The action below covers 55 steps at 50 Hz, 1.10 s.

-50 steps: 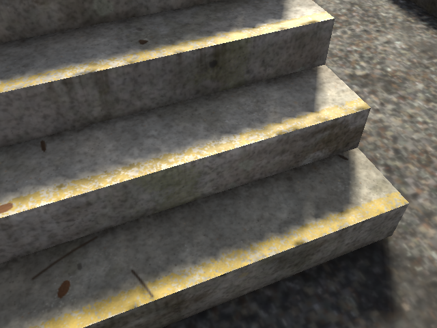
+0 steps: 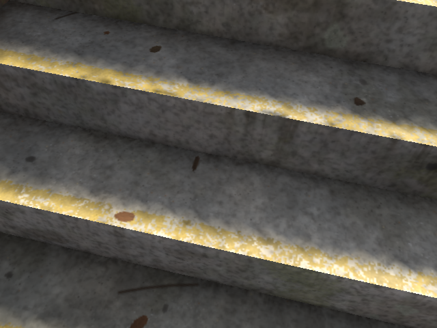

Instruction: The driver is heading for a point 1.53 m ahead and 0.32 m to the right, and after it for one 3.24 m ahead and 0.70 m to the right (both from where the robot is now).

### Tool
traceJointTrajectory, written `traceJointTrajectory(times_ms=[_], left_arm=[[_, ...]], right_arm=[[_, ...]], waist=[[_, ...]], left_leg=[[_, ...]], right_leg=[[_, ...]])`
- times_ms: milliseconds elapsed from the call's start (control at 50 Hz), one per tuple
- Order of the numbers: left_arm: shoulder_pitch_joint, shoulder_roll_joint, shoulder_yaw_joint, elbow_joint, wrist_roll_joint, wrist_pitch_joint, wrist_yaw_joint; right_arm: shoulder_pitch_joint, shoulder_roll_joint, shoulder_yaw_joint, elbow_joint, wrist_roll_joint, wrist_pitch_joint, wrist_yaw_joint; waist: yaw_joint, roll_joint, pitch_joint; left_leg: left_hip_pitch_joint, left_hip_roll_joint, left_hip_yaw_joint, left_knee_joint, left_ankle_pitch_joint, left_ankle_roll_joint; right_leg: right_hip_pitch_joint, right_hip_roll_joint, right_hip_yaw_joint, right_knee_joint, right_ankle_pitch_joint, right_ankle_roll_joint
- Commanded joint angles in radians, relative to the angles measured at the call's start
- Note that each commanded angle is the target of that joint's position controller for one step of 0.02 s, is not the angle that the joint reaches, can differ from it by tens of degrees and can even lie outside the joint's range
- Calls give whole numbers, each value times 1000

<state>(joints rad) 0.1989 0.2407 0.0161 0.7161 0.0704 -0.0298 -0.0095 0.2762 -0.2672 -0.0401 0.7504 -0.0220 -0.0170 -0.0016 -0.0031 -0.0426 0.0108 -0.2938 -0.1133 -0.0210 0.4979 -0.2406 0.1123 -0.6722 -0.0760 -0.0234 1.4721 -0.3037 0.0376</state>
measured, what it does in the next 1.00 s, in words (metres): climbs, turning right: right foot 0.19 m higher, then left foot 0.19 m higher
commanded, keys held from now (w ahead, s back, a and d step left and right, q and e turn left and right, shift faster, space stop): w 0.06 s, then w+e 0.90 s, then w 0.04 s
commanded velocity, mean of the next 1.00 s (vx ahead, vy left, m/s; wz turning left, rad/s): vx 0.50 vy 0.00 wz -0.28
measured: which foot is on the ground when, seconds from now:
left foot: down 0.00-0.40, up 0.42-0.84, down 0.86-1.00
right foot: up 0.00-0.36, down 0.38-0.90, up 0.92-1.00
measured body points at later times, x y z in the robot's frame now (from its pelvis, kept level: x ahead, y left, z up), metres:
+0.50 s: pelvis +0.25 -0.07 +0.09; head +0.27 -0.07 +0.54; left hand +0.41 +0.14 -0.03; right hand +0.31 -0.33 -0.03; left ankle +0.11 +0.06 -0.45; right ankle +0.30 -0.12 -0.55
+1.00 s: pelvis +0.54 -0.11 +0.30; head +0.55 -0.13 +0.75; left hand +0.65 +0.11 +0.16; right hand +0.62 -0.38 +0.19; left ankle +0.62 -0.03 -0.36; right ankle +0.40 -0.19 -0.22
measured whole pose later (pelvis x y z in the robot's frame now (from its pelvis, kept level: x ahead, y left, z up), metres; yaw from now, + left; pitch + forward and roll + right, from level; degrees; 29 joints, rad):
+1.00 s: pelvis +0.54 -0.11 +0.30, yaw -22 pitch +9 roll +6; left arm 0.36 0.25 0.04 1.06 0.04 -0.08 -0.14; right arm 0.09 -0.17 0.02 0.77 -0.04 -0.02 0.05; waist -0.07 -0.07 -0.17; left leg -0.71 -0.03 0.18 0.98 -0.43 0.09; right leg -0.76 0.11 0.21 1.75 0.11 -0.21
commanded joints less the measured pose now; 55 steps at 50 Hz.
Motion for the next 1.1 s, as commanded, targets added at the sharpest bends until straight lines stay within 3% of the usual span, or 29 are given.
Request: traceJointTrajectory(times_ms=[20,40,160,240,300,320,380,400,420,440,480,500,560,600,620,660,700,780,800,820,860,880,900,920,940,960,1000,1020,1100], left_arm=[[37,68,16,-75,-1,14,4],[22,11,4,-80,-10,23,12],[-296,-66,-36,-248,-20,30,48],[-419,-118,-79,-346,-38,36,49],[-391,-109,-98,-372,-18,69,26],[-216,-108,-92,-298,-31,66,19],[151,21,-21,-144,-41,50,12],[202,105,12,-95,-21,39,7],[256,236,55,-19,-32,55,33],[154,199,67,-37,-49,59,51],[94,100,48,65,-49,37,43],[182,15,2,116,20,-2,-39],[207,-45,-20,291,53,-17,-88],[60,-29,-17,248,36,-52,-102],[113,-7,-13,247,41,-69,-88],[362,-34,-37,352,64,-64,-76],[446,5,-38,371,83,-63,-101],[523,3,-42,354,-5,-79,-115],[317,77,-18,289,-37,-86,-129],[344,127,-11,274,-40,-114,-145],[294,194,35,274,-69,-126,-141],[269,160,41,271,-24,-118,-144],[389,15,2,278,56,-112,-159],[316,81,45,359,-13,-74,-174],[201,74,46,306,-61,-68,-171],[144,15,33,299,-57,-63,-138],[104,-25,19,244,-28,-44,-87],[74,-89,1,205,-33,-29,-71],[-115,-107,-45,94,-62,-10,-64]], right_arm=[[30,-142,-38,-43,1,-30,-13],[80,-149,-41,-28,-7,-37,-15],[307,-115,-20,125,-22,-63,-24],[284,-73,16,214,7,-77,-18],[211,-95,25,207,44,-50,-53],[103,-109,25,139,56,-55,-50],[136,-272,-38,135,72,-77,-31],[150,-232,-36,104,49,-84,-16],[92,-131,-24,33,15,-88,35],[92,-85,-15,15,-62,-89,54],[-71,48,27,-84,-55,-78,41],[-104,-8,29,-75,0,-45,76],[-58,46,59,-120,-41,-25,64],[-70,6,64,-119,-2,-36,49],[-117,31,78,-121,11,-41,62],[-211,117,118,-131,-4,-42,74],[-354,86,121,-185,4,-34,62],[-652,127,123,-292,-26,22,49],[-556,113,110,-278,-29,45,70],[-555,62,95,-287,-4,61,80],[-367,-11,63,-242,2,75,60],[-62,-44,33,-139,3,64,35],[239,-83,26,-18,11,58,23],[272,-95,23,-31,-46,77,46],[163,-119,18,7,-48,34,33],[56,-54,21,50,-24,0,41],[-41,228,97,179,-4,-22,56],[-104,266,105,206,-1,-38,50],[-90,187,68,255,-78,-72,60]], waist=[[34,62,-71],[1,154,-103],[-68,114,52],[-32,63,146],[3,41,28],[80,74,-81],[214,237,-410],[206,99,-395],[169,-331,-368],[116,-163,-410],[42,93,-75],[113,112,71],[-56,76,-12],[-132,111,-41],[-114,-5,-61],[-51,-19,-19],[-4,31,-18],[85,-100,-76],[-71,-221,-85],[-54,-199,-154],[-140,-173,-210],[-212,-41,-389],[-210,294,-698],[-299,375,-489],[-224,208,-187],[-141,89,-88],[-34,-49,-169],[24,-24,-143],[66,8,-69]], left_leg=[[95,245,-261,-149,539,160],[133,263,-291,-133,544,197],[419,403,-396,-232,39,176],[214,324,-191,-392,-48,60],[87,293,-6,-596,556,84],[2,280,101,-480,1168,83],[297,371,78,126,1908,70],[131,295,44,434,1516,35],[-251,-3,40,905,232,-47],[-363,27,-112,1290,130,-50],[-603,74,-71,1504,142,-40],[-862,-26,-339,1578,245,66],[-1099,12,-309,1707,257,143],[-974,101,-134,1520,293,130],[-974,105,-28,1710,212,94],[-1140,107,-19,1872,116,97],[-1111,128,31,1600,197,80],[-994,136,174,1206,-130,-11],[-628,77,284,989,-116,0],[-436,23,300,930,-73,-43],[-335,-30,213,542,-135,-46],[34,46,-4,468,80,40],[504,305,-549,248,217,303],[279,481,-1000,-78,-304,400],[71,431,-917,-100,-569,282],[-21,430,-733,-36,-492,270],[-48,391,-429,-48,-181,193],[-97,335,-291,-77,-96,150],[-179,256,69,-225,39,71]], right_leg=[[-124,11,-4,87,59,4],[-204,59,-58,347,-12,-2],[-909,44,33,821,-286,-96],[-821,45,-10,566,-323,-137],[-300,37,-163,161,-234,-151],[59,79,-191,24,-177,-173],[405,218,-122,-326,-190,-201],[492,159,188,-545,-275,-255],[631,-105,830,-973,12,-402],[599,-141,1078,-1078,-5,-402],[339,-90,830,-1047,-300,-337],[321,-61,685,-980,-44,-325],[367,-33,479,-1004,165,-259],[166,52,232,-1059,96,-189],[125,75,227,-1080,128,-210],[206,52,334,-1090,8,-219],[220,69,327,-1123,11,-193],[328,-68,459,-1287,398,-321],[171,-75,362,-1282,1214,-369],[178,-119,377,-1247,1706,-384],[511,-179,338,-1052,2044,-337],[412,-130,314,-723,2042,-251],[70,-11,345,-404,1290,-200],[-167,206,356,239,398,-152],[-410,163,340,498,460,-190],[-535,142,306,570,430,-232],[-521,108,323,597,362,-328],[-534,90,297,591,274,-329],[-598,26,122,453,130,-320]])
